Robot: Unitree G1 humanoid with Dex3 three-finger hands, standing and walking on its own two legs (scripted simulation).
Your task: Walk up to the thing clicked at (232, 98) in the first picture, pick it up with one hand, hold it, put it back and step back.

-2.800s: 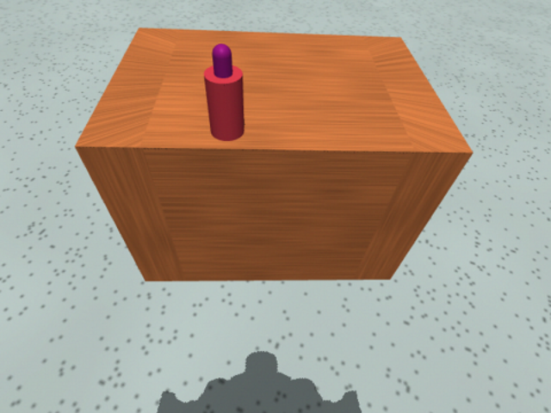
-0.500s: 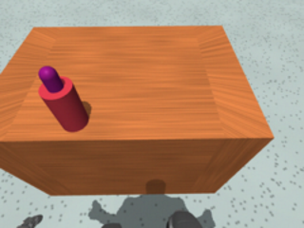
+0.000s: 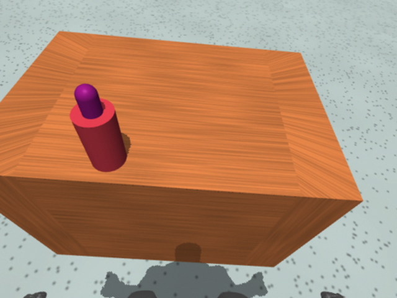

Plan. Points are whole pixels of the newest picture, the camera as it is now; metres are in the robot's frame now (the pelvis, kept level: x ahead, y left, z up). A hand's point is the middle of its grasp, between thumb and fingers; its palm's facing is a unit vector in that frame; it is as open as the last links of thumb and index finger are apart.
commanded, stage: walk up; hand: left
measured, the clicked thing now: (98, 127) +0.44 +0.22 +0.07
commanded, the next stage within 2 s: stand in 1.14 s
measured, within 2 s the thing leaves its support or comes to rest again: neither
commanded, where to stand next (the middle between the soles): +0.05 +0.02 m, yaw -1 degrees
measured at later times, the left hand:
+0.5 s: hand out of the picture +0.08 +0.27 -0.12, palm faces -0.02 -0.93 -0.36, open 7.4 cm
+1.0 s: hand out of the picture +0.11 +0.27 -0.12, palm faces -0.06 -0.93 -0.36, open 7.4 cm
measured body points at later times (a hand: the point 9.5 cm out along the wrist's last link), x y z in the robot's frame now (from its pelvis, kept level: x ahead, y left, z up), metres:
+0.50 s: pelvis +0.01 +0.01 +0.03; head +0.01 +0.01 +0.48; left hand +0.08 +0.32 -0.10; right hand +0.10 -0.28 -0.10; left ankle +0.02 +0.13 -0.71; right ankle +0.03 -0.12 -0.71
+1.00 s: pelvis +0.02 +0.02 +0.03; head +0.02 +0.01 +0.48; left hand +0.12 +0.32 -0.09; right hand +0.08 -0.29 -0.10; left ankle +0.02 +0.13 -0.71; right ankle +0.03 -0.12 -0.71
